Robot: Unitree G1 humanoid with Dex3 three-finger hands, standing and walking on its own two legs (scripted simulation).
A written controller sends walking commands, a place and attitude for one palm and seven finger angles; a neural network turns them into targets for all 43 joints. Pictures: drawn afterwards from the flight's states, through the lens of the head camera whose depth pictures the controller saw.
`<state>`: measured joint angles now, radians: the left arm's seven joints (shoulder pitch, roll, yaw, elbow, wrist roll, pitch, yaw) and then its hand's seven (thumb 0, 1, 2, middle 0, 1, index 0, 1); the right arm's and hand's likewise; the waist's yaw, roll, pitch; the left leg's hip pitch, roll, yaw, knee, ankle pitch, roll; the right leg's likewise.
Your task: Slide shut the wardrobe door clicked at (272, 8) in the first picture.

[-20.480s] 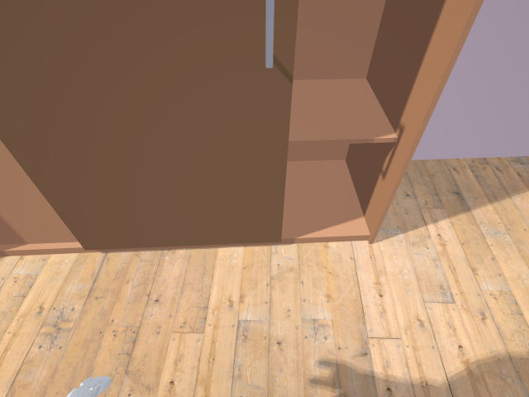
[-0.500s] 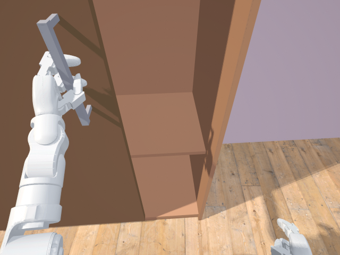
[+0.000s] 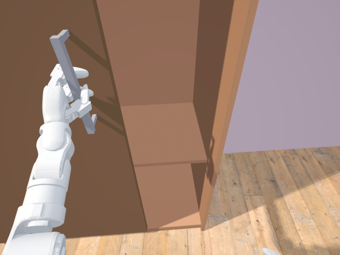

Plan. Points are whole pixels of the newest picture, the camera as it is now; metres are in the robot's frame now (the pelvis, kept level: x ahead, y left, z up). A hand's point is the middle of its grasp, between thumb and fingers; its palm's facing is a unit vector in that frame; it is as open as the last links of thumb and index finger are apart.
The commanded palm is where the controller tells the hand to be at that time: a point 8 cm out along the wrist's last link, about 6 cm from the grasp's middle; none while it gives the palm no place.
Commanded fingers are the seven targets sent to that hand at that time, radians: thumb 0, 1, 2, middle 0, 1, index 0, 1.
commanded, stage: stop walking and hold the door there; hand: left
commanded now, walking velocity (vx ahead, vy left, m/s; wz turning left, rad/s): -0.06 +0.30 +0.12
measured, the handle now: (79, 87) +0.42 +0.23 +0.23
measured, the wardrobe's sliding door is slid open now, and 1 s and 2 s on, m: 0.30 0.30 0.30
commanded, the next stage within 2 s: loosen the grip on the handle in 1.86 s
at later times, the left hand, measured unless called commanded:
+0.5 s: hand (85, 103) +0.37 +0.20 +0.22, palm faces +0.16 -0.98 -0.12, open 5.7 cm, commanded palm +0.34 +0.26 +0.20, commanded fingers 0.00 0.90 0.90 -0.45 -1.40 -0.45 -1.40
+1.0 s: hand (85, 103) +0.37 +0.20 +0.22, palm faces +0.16 -0.98 -0.13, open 5.7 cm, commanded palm +0.34 +0.26 +0.20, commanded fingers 0.00 0.90 0.90 -0.45 -1.40 -0.45 -1.40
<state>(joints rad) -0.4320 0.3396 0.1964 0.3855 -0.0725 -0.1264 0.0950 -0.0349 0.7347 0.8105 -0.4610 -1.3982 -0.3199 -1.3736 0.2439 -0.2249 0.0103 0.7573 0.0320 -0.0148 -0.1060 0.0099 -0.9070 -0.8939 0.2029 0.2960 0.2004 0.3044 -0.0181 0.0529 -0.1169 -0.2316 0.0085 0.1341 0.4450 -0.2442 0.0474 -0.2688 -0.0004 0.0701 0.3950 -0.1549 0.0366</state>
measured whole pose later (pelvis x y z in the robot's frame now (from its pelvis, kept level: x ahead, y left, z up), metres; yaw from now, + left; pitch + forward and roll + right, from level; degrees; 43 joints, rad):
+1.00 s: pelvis -0.03 +0.05 +0.00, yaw -4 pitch +1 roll -1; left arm -0.49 0.30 0.14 0.37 -0.08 -0.08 0.11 -0.03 0.75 0.80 -0.46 -1.40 -0.31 -1.38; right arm 0.21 -0.28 0.00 0.73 0.01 0.02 -0.11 0.01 -0.91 -0.89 0.20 0.30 0.20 0.30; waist -0.02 0.04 -0.09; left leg -0.22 -0.04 0.23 0.38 -0.20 0.09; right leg -0.23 0.02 -0.05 0.41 -0.20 -0.03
